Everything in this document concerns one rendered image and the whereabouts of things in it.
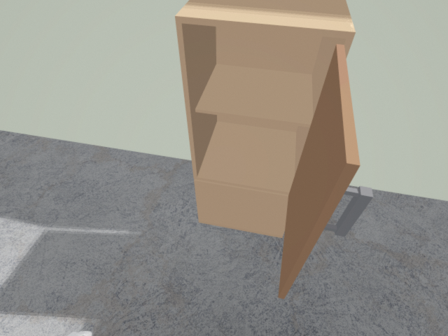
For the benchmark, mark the cupboard door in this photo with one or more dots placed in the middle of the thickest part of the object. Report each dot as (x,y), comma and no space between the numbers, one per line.
(327,165)

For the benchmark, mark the handle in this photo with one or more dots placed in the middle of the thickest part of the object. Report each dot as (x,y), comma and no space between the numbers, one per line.
(361,198)

